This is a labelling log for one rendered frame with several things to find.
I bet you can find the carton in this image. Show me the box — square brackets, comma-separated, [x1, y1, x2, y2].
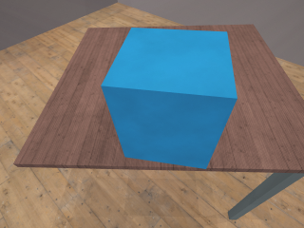
[101, 28, 238, 169]

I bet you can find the table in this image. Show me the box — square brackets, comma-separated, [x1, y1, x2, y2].
[13, 24, 304, 220]

